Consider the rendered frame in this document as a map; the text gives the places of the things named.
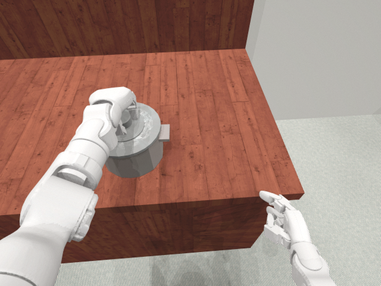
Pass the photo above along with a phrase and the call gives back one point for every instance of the table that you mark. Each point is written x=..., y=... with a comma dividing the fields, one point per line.
x=187, y=60

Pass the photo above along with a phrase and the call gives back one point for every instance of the robot right hand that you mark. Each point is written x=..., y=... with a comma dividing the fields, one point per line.
x=290, y=227

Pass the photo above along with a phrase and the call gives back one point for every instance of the pot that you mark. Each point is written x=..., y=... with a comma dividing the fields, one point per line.
x=142, y=163

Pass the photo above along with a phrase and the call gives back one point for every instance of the robot left upper arm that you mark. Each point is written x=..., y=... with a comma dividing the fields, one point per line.
x=31, y=256

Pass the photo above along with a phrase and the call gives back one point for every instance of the right robot forearm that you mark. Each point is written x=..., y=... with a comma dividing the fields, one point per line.
x=308, y=267

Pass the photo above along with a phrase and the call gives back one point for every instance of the lid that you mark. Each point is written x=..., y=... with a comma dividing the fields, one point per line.
x=142, y=133

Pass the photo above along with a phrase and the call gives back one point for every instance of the robot left hand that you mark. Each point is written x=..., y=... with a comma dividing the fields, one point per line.
x=124, y=97

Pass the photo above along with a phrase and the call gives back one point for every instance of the left robot forearm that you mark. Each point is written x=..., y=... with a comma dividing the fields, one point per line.
x=83, y=159

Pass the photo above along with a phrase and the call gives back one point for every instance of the knob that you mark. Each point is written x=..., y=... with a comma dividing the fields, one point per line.
x=126, y=119

